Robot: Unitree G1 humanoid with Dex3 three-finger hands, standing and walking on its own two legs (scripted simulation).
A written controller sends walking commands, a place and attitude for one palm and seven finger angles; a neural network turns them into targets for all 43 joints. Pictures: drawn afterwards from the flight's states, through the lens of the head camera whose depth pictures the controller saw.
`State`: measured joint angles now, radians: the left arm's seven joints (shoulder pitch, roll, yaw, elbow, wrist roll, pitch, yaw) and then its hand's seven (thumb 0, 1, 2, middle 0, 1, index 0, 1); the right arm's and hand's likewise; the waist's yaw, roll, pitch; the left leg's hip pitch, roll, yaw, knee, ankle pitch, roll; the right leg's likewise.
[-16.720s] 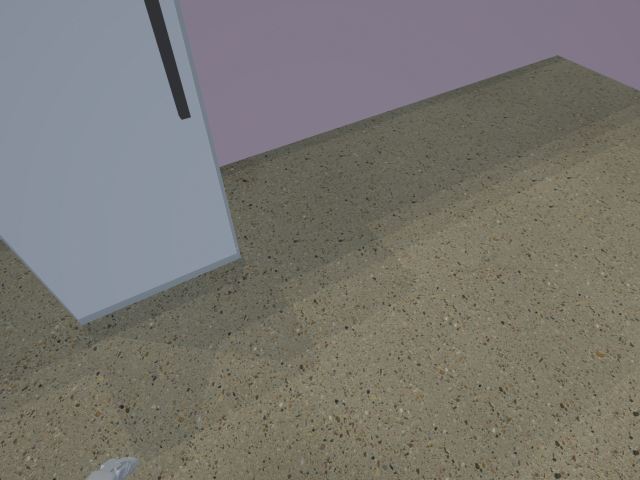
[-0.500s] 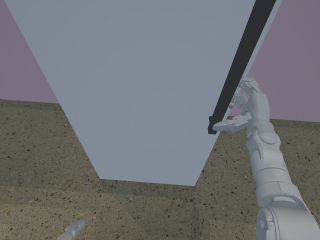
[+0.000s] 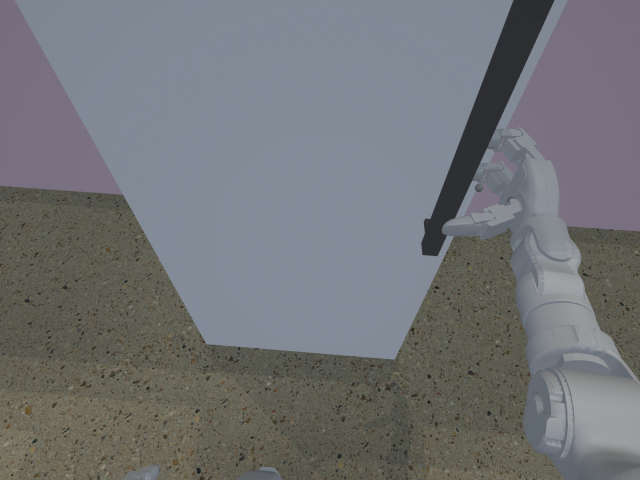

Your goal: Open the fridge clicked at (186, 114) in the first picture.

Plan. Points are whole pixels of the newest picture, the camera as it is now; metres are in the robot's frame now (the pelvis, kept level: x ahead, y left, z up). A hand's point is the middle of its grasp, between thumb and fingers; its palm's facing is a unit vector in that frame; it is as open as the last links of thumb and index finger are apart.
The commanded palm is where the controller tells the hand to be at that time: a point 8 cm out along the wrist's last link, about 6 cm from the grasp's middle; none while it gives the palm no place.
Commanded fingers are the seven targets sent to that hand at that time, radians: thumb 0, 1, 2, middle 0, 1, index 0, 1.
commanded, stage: slide the fingers in behind the handle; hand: right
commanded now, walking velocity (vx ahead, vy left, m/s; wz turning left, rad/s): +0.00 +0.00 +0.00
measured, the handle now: (478, 112) +0.50 -0.11 +0.21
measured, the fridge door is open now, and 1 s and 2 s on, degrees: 0 0 0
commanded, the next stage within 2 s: grip the handle and tug to test in 1.70 s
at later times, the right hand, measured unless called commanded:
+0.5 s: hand (465, 193) +0.45 -0.12 +0.13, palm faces -0.06 +1.00 +0.01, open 14.0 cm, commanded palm +0.42 -0.17 +0.13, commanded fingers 0.00 0.50 -0.30 0.30 1.20 0.30 1.20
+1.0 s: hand (445, 195) +0.44 -0.09 +0.13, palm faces -0.05 +1.00 +0.01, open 14.0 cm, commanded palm +0.41 -0.15 +0.13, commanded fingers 0.00 0.50 -0.30 0.30 1.20 0.30 1.20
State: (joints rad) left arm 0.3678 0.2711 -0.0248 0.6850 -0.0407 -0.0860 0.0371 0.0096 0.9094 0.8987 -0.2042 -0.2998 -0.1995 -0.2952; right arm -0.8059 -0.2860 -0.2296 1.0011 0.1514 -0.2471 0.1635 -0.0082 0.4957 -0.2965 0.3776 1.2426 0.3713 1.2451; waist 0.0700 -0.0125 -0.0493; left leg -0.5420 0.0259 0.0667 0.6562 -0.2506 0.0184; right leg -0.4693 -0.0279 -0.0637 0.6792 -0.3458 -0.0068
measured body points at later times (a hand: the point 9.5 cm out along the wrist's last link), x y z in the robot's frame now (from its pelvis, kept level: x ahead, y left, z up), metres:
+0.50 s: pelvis +0.01 -0.01 +0.00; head +0.05 +0.00 +0.45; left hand +0.09 +0.25 -0.11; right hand +0.45 -0.17 +0.13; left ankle +0.05 +0.11 -0.72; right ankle +0.00 -0.11 -0.72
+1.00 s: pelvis +0.01 +0.00 +0.01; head +0.04 +0.01 +0.46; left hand +0.12 +0.25 -0.11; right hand +0.44 -0.15 +0.13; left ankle +0.05 +0.11 -0.72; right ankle +0.00 -0.11 -0.72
